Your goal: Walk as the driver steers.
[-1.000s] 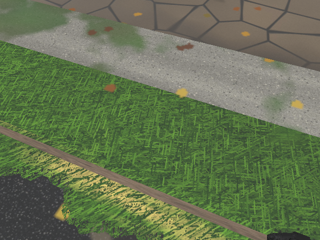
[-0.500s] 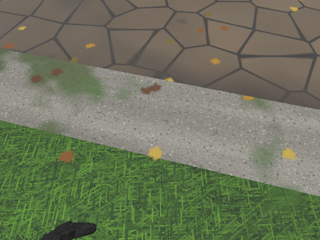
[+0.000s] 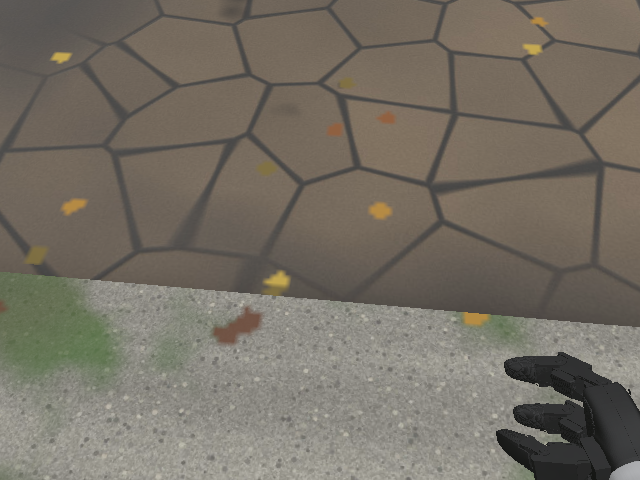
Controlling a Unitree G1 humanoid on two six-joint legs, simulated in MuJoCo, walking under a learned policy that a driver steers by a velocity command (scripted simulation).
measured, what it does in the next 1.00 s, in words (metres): goes down, turning right: left foot, then right foot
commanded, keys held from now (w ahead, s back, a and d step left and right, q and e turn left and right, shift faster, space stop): w+e+shift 0.64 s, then q+shift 0.36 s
